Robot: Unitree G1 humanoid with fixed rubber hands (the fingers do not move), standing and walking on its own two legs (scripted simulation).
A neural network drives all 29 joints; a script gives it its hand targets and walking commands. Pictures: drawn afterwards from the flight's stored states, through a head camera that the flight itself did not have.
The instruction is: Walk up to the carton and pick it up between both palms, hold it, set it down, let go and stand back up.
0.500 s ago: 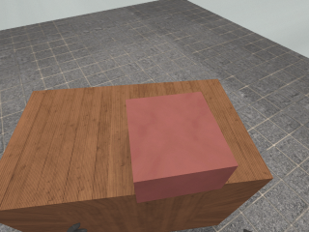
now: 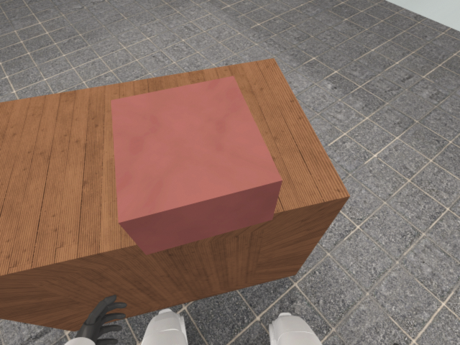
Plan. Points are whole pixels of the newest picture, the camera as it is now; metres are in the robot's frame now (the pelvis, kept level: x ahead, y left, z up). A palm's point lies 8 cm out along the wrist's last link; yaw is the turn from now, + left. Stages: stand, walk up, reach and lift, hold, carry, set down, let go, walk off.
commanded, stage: walk up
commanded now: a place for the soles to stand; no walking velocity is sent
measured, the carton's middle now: (192, 160) +0.44 +0.09 +0.01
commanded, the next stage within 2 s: none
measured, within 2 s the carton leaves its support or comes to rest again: neither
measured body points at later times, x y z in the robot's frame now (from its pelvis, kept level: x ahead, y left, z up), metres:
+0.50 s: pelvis -0.01 -0.07 +0.02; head -0.01 -0.05 +0.47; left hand +0.03 +0.20 -0.11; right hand +0.10 -0.30 -0.10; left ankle -0.03 +0.05 -0.70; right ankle +0.04 -0.16 -0.70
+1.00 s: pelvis +0.01 -0.06 +0.03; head +0.01 -0.05 +0.48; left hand +0.03 +0.21 -0.10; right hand +0.16 -0.28 -0.09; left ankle -0.03 +0.05 -0.70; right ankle +0.04 -0.16 -0.70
